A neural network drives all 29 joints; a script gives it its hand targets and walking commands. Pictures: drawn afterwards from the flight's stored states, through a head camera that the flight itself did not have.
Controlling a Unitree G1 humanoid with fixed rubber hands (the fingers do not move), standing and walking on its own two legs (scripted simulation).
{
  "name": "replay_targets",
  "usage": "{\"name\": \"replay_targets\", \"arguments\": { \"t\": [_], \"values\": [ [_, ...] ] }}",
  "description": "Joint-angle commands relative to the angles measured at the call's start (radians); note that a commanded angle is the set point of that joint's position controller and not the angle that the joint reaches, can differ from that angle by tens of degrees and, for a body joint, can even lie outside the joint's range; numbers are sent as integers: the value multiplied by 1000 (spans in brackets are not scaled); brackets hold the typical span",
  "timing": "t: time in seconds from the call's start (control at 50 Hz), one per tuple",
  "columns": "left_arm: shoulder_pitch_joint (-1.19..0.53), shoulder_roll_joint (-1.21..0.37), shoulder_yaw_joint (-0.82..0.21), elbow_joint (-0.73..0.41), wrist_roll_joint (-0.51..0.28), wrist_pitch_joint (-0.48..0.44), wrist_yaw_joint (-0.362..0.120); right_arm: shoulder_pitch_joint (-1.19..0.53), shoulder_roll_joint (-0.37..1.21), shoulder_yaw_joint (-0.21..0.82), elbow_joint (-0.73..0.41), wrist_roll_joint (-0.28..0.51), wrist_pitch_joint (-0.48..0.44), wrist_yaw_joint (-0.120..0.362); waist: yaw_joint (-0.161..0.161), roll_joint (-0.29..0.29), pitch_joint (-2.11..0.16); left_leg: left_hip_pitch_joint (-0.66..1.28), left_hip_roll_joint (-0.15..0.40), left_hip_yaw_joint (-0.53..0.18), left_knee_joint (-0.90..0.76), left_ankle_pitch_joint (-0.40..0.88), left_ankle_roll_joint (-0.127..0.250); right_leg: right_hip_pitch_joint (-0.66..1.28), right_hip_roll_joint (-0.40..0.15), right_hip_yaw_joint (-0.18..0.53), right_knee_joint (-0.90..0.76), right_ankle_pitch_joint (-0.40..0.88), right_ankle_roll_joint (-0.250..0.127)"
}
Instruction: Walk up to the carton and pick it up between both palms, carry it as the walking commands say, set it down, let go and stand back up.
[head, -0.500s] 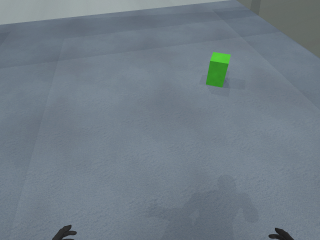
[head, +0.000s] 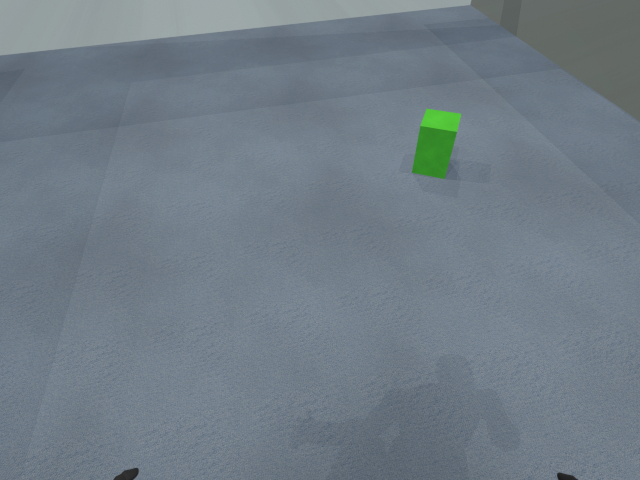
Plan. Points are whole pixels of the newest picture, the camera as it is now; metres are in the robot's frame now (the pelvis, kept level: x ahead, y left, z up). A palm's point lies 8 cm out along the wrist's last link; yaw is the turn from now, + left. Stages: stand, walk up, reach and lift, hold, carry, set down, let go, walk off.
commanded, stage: stand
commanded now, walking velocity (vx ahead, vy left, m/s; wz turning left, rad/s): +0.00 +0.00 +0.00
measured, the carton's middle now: (435, 144) +1.71 -0.51 -0.64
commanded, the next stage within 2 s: walk up in 0.66 s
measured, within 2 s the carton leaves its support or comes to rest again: neither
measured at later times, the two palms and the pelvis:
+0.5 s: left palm out of the picture +0.10 +0.32 -0.10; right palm out of the picture +0.11 -0.30 -0.11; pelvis +0.01 +0.00 +0.00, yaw +0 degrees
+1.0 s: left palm out of the picture +0.14 +0.31 -0.08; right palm out of the picture +0.08 -0.36 -0.09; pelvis +0.02 -0.02 +0.00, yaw -5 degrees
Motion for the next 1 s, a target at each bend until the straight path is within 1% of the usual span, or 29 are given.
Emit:
{"name": "replay_targets", "arguments": {
  "t": [0.0,0.02,0.06,0.08,0.12,0.14,0.24,0.32,0.36,0.38,0.52,0.54,0.58,0.6,0.62,0.64,0.66,0.68,0.7,0.76,0.8,0.82,0.84,0.86,0.88,0.9,0.92,0.94,0.98],
  "values": [
    [-36,175,37,-56,4,-14,1,-57,-191,-36,-55,0,-14,-7,17,45,-49,-34,100,-103,-78,-14,43,10,-115,121,-79,-17,-51],
    [-39,193,42,-50,4,-12,4,-45,-180,-37,-44,6,-11,-6,4,-15,-63,-22,97,-110,-80,21,42,20,-110,106,-72,12,-43],
    [-32,161,37,-53,-4,-15,3,-33,-199,-36,-48,-2,-17,-8,17,-3,-35,-32,95,-100,-78,20,50,20,-111,114,-83,27,-44],
    [-32,199,43,-44,0,-13,7,-25,-187,-34,-40,2,-15,-4,-3,7,-72,4,99,-94,-82,35,39,10,-112,120,-71,26,-46],
    [-38,186,40,-47,-1,-10,11,-42,-184,-27,-47,2,-18,-5,2,-28,-41,-18,100,-104,-88,-6,47,-3,-107,120,-90,22,-46],
    [-36,177,43,-55,0,-11,6,-47,-202,-35,-38,-6,-16,-12,8,21,-36,-29,99,-102,-86,11,49,6,-108,119,-86,28,-46],
    [-43,184,43,-57,-2,-12,2,-59,-193,-37,-51,2,-18,-7,9,-5,-73,-9,109,-120,-90,45,48,16,-107,106,-67,16,-39],
    [-38,166,35,-42,0,-8,2,-43,-199,-37,-36,5,-13,-9,5,32,-39,4,101,-102,-89,103,43,7,-111,104,-69,62,-44],
    [-31,179,44,-50,-3,-9,9,-58,-196,-34,-44,7,-16,-5,1,21,-69,16,110,-113,-73,101,45,7,-109,112,-74,78,-41],
    [-35,189,42,-38,0,-10,5,-58,-180,-29,-35,5,-15,-10,3,-12,-58,17,111,-104,-82,93,42,2,-105,105,-75,72,-42],
    [-41,160,35,-43,5,-3,8,-60,-200,-35,-46,1,-14,-11,3,25,-51,9,108,-103,-77,101,47,11,-114,99,-81,87,-38],
    [-43,164,39,-40,9,-10,7,-54,-180,-40,-42,5,-15,-10,-5,-34,-68,29,107,-114,-87,107,41,23,-103,81,-81,56,-33],
    [-41,193,48,-41,-3,-8,8,-58,-192,-39,-41,4,-7,-8,-12,16,-61,23,108,-106,-71,115,42,15,-106,108,-87,83,-39],
    [-53,203,47,-44,0,-2,8,-45,-198,-33,-33,-1,-9,-8,-1,-5,-72,10,109,-103,-80,116,38,42,-116,104,-73,95,-39],
    [-35,192,50,-49,-7,0,7,-54,-200,-37,-40,5,-9,-10,1,20,-70,12,103,-91,-84,115,36,43,-108,95,-79,99,-34],
    [-33,176,45,-41,4,-6,10,-61,-178,-34,-47,5,-13,-11,-1,-21,-74,22,108,-106,-76,135,42,33,-112,96,-74,102,-34],
    [-36,177,45,-46,-4,-14,9,-43,-196,-35,-44,4,-15,-7,4,32,-90,17,100,-89,-76,140,35,47,-117,108,-81,104,-38],
    [-20,190,45,-40,-1,-10,11,-39,-202,-42,-30,1,-13,-5,1,-16,-74,30,101,-101,-79,116,39,43,-111,91,-81,99,-32],
    [-37,192,45,-31,-1,-4,12,-45,-176,-31,-32,8,-11,-4,-8,-18,-58,23,109,-92,-81,128,37,15,-117,107,-83,100,-38],
    [-33,180,42,-49,0,-9,4,-38,-189,-39,-40,-3,-10,-15,2,-15,-90,31,101,-101,-80,130,42,45,-114,99,-75,98,-42],
    [-35,173,40,-51,-1,-13,5,-59,-190,-40,-48,5,-13,-8,2,25,-90,39,109,-100,-76,155,43,35,-117,99,-68,91,-38],
    [-42,178,43,-40,2,-9,7,-49,-190,-41,-31,4,-8,-11,6,-20,-63,30,109,-105,-85,144,42,26,-106,94,-73,82,-36],
    [18,270,110,-118,26,-12,-35,32,-327,-121,-86,-12,-43,12,-13,22,-166,128,127,-92,-30,-366,109,-91,-48,107,56,-334,-85],
    [-47,258,115,-139,23,-6,-60,117,-361,-138,-76,-22,-56,18,-79,74,-81,219,200,-222,-102,-573,162,-357,-30,84,167,-425,-84],
    [-131,228,110,-197,30,-9,-72,172,-378,-165,-87,-18,-61,15,-121,150,24,296,340,-390,-216,-632,218,-572,-1,24,378,-280,-62],
    [-170,212,106,-236,40,-15,-71,177,-382,-169,-107,-18,-70,10,-137,112,64,276,440,-470,-234,-541,265,-667,-46,130,500,-265,-49],
    [-124,218,107,-239,35,-20,-80,153,-354,-170,-128,-17,-74,12,-97,49,41,265,416,-403,-227,-517,261,-657,-76,155,529,-230,-45],
    [-89,226,106,-234,33,-19,-89,99,-367,-165,-150,-23,-73,10,-61,106,36,206,407,-353,-240,-548,256,-616,-109,157,515,-203,-31],
    [-67,235,120,-242,32,-19,-118,26,-359,-158,-197,-37,-79,24,-29,159,47,59,369,-190,-295,-490,233,-482,-116,47,450,-168,-8]
  ]
}}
